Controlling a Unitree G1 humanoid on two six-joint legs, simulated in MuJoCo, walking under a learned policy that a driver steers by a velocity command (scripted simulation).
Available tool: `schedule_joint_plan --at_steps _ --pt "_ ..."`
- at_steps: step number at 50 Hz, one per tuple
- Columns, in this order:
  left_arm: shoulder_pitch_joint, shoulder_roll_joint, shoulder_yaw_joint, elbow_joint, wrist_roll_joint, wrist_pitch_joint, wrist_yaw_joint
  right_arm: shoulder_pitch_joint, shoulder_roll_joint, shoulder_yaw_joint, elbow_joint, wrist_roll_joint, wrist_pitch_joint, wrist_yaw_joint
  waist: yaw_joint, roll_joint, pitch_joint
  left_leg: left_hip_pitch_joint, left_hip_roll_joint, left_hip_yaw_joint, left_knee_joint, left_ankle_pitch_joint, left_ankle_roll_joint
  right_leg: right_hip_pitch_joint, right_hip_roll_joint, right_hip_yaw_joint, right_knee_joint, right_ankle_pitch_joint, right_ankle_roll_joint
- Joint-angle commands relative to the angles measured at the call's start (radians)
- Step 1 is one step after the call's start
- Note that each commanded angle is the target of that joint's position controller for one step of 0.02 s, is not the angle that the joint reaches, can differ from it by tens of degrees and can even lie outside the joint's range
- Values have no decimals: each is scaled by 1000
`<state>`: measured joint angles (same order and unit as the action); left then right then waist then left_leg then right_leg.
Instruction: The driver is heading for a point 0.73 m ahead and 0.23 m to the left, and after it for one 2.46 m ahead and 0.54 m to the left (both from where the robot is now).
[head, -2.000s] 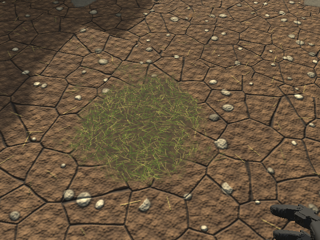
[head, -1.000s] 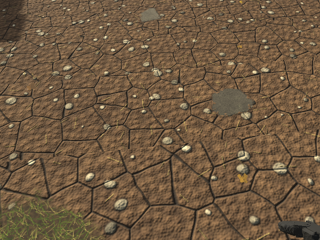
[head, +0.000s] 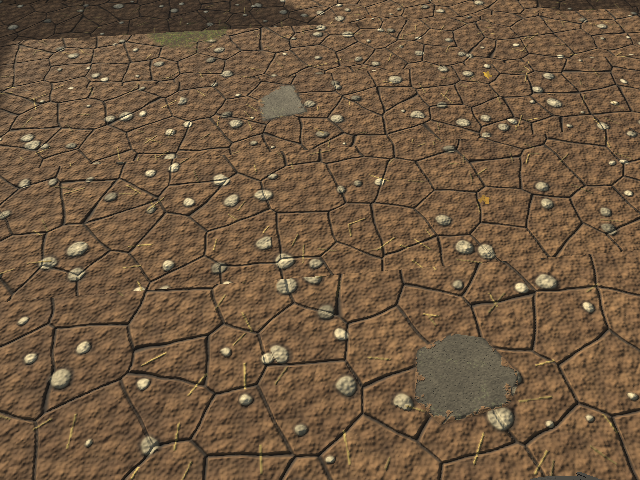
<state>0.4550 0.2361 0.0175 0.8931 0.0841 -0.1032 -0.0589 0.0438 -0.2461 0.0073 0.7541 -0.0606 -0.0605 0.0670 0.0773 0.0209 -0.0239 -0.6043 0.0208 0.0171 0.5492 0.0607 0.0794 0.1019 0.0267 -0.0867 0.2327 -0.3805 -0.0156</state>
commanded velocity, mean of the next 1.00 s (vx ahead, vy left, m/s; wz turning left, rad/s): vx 0.50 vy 0.00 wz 0.52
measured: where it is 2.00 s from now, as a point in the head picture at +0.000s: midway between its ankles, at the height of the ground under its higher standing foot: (257, 308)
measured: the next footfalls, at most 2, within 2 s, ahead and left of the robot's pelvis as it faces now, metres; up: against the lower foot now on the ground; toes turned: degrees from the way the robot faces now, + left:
left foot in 0.04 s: +0.22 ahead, +0.10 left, +0.00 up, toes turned +2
right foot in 0.62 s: +0.58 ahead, -0.08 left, -0.16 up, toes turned +17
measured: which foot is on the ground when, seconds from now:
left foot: up 0.00-0.02, down 0.04-0.62, up 0.64-1.00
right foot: down 0.00-0.08, up 0.10-0.60, down 0.62-1.00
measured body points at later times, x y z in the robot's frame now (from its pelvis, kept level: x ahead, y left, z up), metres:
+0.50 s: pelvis +0.31 +0.02 -0.04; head +0.31 +0.02 +0.41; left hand +0.48 +0.26 -0.12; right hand +0.31 -0.22 -0.17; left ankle +0.18 +0.10 -0.73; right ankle +0.54 -0.09 -0.73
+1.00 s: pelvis +0.59 +0.03 -0.15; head +0.59 +0.03 +0.30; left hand +0.41 +0.16 -0.30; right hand +0.88 -0.04 -0.25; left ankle +0.70 +0.27 -0.81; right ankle +0.54 -0.09 -0.89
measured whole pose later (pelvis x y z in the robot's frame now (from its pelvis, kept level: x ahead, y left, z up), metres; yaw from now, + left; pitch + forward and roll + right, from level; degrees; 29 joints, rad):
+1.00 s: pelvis +0.59 +0.03 -0.15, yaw +34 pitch +1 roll -1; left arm 0.54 0.16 -0.03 1.00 0.10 -0.13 -0.02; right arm 0.07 -0.22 0.00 0.78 -0.04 -0.06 0.11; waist 0.07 0.02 -0.03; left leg -0.81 0.06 -0.04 0.82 0.23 0.07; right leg 0.03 0.00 -0.30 0.30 -0.34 -0.02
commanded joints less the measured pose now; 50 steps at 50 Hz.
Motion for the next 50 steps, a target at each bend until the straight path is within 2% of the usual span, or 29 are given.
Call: schedule_joint_plan --at_steps 1,3,4,5,6,7,10,14,16,17,18,19,20,22,23,25,26,30,31,32,33,34,35,36,38,40,42,45,50 --pt "37 163 33 -17 0 -1 16 -74 -131 -54 -78 19 -27 -12 -57 -85 44 147 -79 76 -38 -43 55 -17 -256 1 94 851 -128" --pt "99 130 15 -33 35 -11 16 214 -221 -88 -6 36 -50 -22 -114 17 -197 774 -51 -62 121 92 190 -343 -152 -60 493 806 -20" --pt "173 74 -25 -48 51 -23 -6 477 -235 -97 39 36 -42 -29 -208 155 -416 1219 191 -536 -24 -164 404 -719 -6 -6 829 243 67" --pt "-33 109 -7 -67 6 -17 -31 644 -197 -92 112 7 -44 -33 -314 84 -313 1212 235 -718 -186 -286 349 -917 57 115 1062 -185 42" --pt "-165 109 -4 -106 -24 -17 -20 605 -222 -104 131 2 -62 -36 -295 45 -92 1020 215 -643 -222 -420 244 -1032 -11 206 1149 -133 2" --pt "-211 142 -1 -118 -10 -23 7 486 -192 -95 112 12 -71 -38 -245 24 -4 808 187 -584 -234 -361 236 -1004 -57 222 1128 -60 -5" --pt "-190 64 -39 -138 29 1 52 241 -64 -40 52 19 -83 -27 -68 -3 3 356 138 -434 -320 -223 235 -709 -148 211 930 14 6" --pt "-239 64 -47 -175 6 31 57 226 -143 -62 11 5 -96 -4 -70 -15 32 142 57 -324 -357 -190 210 -581 -115 120 665 133 68" --pt "-235 -1 -76 -196 26 35 28 253 -159 -62 7 -31 -82 7 -63 14 30 -68 -9 -239 -263 -159 182 -370 -93 77 766 425 48" --pt "-180 36 -65 -193 28 39 16 268 -154 -65 5 -33 -83 -5 -55 -2 16 -65 -3 -259 -184 -169 195 -396 -89 76 811 420 45" --pt "-200 69 -54 -220 28 35 14 296 -150 -62 -6 -29 -88 -12 -68 7 19 -8 11 -308 -131 -156 207 -447 -84 77 817 357 46" --pt "-298 81 -57 -248 17 28 21 405 -95 -51 55 -43 -97 -31 -144 10 56 319 66 -449 -32 -275 198 -796 -156 283 715 461 60" --pt "-392 96 -53 -269 31 22 33 595 -70 -48 105 -13 -98 -62 -253 8 52 732 101 -511 65 -356 213 -1165 -146 296 584 460 77" --pt "-559 52 -61 -293 38 14 35 807 -25 -42 192 8 -78 -89 -375 25 86 984 98 -604 210 -428 203 -1450 -147 288 431 457 95" --pt "-577 23 -73 -289 36 9 20 736 -10 -31 156 26 -66 -81 -361 -12 77 733 22 -525 220 -439 190 -1211 -130 227 267 632 70" --pt "-515 -15 -88 -312 12 28 6 536 -95 -23 107 -39 -37 -7 -233 38 100 -79 -66 -406 124 -598 176 -437 -83 86 348 931 28" --pt "-458 28 -75 -309 5 42 -1 484 -119 -27 82 -43 -45 12 -172 41 124 -221 -69 -448 141 -695 171 -308 -99 96 432 865 37" --pt "-115 150 -18 -167 -8 40 17 480 -155 -19 89 29 -45 -4 -15 -70 133 6 -134 -460 581 -640 40 -32 -122 67 50 835 26" --pt "98 214 24 -94 -22 38 16 496 -148 -16 111 1 -42 18 62 -87 50 -25 -153 -385 815 -401 -39 173 -201 95 112 863 -52" --pt "278 224 42 -52 -2 28 -19 720 39 17 134 -5 -55 37 -30 -257 -351 -256 -221 -274 1366 -868 -88 637 -404 219 602 1485 -329" --pt "258 247 39 -96 28 39 -49 814 5 9 136 16 -46 53 -33 -247 -435 -465 -209 -232 1613 -863 -85 657 -516 447 516 1318 -423" --pt "154 235 33 -124 41 53 -48 643 -63 -11 71 27 -29 55 -7 -189 -235 -631 -160 -172 1682 -755 -98 431 -529 490 389 1041 -377" --pt "19 208 23 -133 8 54 -49 485 -86 -23 9 22 -23 30 -30 -157 -108 -742 -89 -141 1682 -620 -113 181 -571 595 229 362 -363" --pt "-48 84 -11 -147 7 30 -38 405 -53 -8 26 20 -20 5 -56 -39 33 -717 -15 -154 1532 -396 -85 -83 -467 478 123 72 -285" --pt "-141 11 -32 -141 20 7 -22 419 52 36 46 -3 1 -1 -166 -20 157 -451 119 -194 1267 -278 -51 -514 -503 428 -17 115 -321" --pt "-175 -40 -42 -119 -9 -49 38 368 44 41 49 -22 -3 23 -150 -55 143 -386 139 -169 801 14 -22 -533 -321 211 -48 147 -238" --pt "-29 -2 -41 -41 18 -66 65 241 -10 11 44 -8 -13 41 -72 -119 91 -302 117 -115 556 161 -27 -430 -321 110 -72 294 -237" --pt "57 96 -15 28 18 -41 49 114 -3 -2 4 25 -21 47 -76 -68 92 -307 73 -108 349 195 -15 -223 -358 38 -56 699 -206" --pt "95 73 -17 83 17 -43 52 -10 2 -14 -31 27 -2 47 -63 -75 117 -180 38 -39 245 163 -7 -87 -308 -130 -41 777 -94"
